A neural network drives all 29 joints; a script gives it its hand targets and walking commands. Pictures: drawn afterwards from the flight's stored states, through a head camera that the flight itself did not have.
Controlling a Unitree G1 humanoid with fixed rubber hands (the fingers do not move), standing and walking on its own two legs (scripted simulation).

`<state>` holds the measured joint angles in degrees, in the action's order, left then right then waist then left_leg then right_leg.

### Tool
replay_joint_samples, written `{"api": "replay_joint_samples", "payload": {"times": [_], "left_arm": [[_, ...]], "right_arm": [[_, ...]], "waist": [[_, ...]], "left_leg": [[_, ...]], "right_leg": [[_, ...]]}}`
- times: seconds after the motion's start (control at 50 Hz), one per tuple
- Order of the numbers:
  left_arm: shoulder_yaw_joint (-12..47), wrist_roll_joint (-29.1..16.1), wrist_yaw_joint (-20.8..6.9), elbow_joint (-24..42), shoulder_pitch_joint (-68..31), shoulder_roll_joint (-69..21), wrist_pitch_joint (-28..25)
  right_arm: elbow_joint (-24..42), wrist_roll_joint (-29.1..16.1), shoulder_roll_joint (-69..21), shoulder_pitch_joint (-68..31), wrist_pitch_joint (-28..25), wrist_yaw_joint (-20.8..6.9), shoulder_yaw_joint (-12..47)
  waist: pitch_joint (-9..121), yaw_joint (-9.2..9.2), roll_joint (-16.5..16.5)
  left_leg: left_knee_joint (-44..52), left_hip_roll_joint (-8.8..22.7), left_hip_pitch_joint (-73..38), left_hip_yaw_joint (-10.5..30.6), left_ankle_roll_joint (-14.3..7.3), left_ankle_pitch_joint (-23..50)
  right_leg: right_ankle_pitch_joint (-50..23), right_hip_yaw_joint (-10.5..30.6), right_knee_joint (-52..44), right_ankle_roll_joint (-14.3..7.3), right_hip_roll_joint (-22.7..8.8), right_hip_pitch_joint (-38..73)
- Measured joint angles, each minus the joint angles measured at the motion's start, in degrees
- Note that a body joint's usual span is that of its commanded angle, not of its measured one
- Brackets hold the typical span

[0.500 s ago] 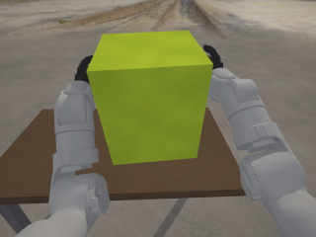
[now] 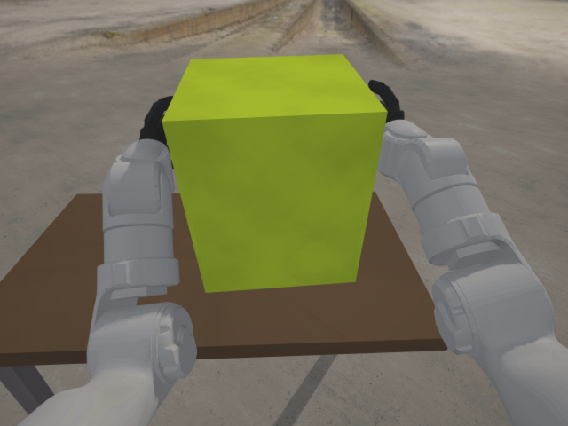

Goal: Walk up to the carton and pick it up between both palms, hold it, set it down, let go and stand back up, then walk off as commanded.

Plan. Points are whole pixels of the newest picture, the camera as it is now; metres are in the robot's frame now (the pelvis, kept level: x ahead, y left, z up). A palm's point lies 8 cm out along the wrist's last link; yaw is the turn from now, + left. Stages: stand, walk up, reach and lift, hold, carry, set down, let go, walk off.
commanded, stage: hold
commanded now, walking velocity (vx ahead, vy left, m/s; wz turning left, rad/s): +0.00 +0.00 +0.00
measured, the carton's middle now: (274, 172) +0.38 +0.01 +0.26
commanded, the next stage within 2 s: none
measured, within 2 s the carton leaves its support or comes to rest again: neither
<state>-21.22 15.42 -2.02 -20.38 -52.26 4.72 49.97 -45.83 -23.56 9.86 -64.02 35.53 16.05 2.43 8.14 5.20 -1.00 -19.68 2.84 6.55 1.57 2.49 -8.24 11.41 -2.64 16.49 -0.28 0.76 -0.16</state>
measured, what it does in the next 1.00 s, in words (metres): stands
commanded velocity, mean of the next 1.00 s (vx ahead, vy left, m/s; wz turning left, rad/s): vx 0.00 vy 0.00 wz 0.00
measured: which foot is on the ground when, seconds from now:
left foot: down 0.00-1.00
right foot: down 0.00-1.00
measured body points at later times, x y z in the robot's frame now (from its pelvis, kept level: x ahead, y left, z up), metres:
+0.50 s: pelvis +0.00 +0.00 +0.00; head -0.09 +0.01 +0.44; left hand +0.38 +0.16 +0.29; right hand +0.39 -0.14 +0.31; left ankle +0.03 +0.14 -0.75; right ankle -0.02 -0.11 -0.75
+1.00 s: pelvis +0.00 +0.00 +0.00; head -0.09 +0.01 +0.44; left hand +0.38 +0.16 +0.29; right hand +0.39 -0.14 +0.31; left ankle +0.03 +0.14 -0.75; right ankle -0.02 -0.11 -0.75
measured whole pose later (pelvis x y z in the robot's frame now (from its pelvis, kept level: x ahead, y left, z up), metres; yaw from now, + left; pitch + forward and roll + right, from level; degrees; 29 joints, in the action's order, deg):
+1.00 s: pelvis +0.00 +0.00 +0.00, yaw +0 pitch -6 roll -1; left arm -22.2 16.2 -3.0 -18.9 -51.5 4.4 50.9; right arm -44.8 -23.2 9.0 -63.5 36.7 16.5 1.7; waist 7.7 4.8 -0.8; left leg -19.4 3.0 5.3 1.7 2.7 -8.6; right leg 12.1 -2.7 16.9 -0.6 0.9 0.8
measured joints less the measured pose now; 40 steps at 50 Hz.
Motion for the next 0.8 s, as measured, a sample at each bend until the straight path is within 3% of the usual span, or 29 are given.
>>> {"api": "replay_joint_samples", "payload": {"times": [0.28, 0.44, 0.56, 0.72, 0.8], "left_arm": [[0.04, -0.61, 1.07, 2.26, 1.04, -0.57, 0.48], [-0.68, 0.88, -0.22, 0.91, 0.67, -0.90, 0.92], [0.30, -0.34, 0.23, 4.10, 2.51, -0.65, 0.58], [-1.28, 1.09, -0.64, 0.28, 0.22, -0.76, 0.89], [0.18, -0.26, -0.07, 2.35, 1.11, 0.02, 0.68]], "right_arm": [[0.61, -0.29, -0.02, 0.09, -0.03, -0.12, -0.26], [0.07, 0.53, -0.42, 0.24, 1.16, -0.06, -1.20], [3.25, -0.71, -0.02, 1.48, 0.81, 0.61, 0.66], [-0.55, 0.91, -0.92, -0.24, 1.37, 0.20, -2.13], [1.12, 0.51, -0.70, -0.01, 0.84, 0.22, -1.23]], "waist": [[-0.07, -0.19, 0.12], [-0.70, -0.17, 0.11], [-0.48, 0.19, 0.47], [-0.73, -0.47, 0.02], [-0.46, -0.17, 0.28]], "left_leg": [[-0.36, 0.03, -0.35, 0.04, 0.03, -0.48], [0.02, 0.03, -1.11, 0.08, 0.09, -0.37], [-0.24, 0.17, -0.71, 0.27, 0.20, -0.43], [0.20, 0.08, -1.14, 0.13, 0.23, -0.21], [0.10, 0.18, -0.33, 0.30, 0.34, -0.10]], "right_leg": [[0.45, -0.01, 0.25, -0.05, 0.04, 0.42], [0.53, -0.04, 0.17, -0.16, 0.05, 1.04], [0.36, -0.19, -0.07, -0.15, 0.22, 0.94], [0.80, -0.06, 0.80, -0.37, 0.11, 0.71], [0.53, -0.20, 0.53, -0.34, 0.22, 0.12]]}}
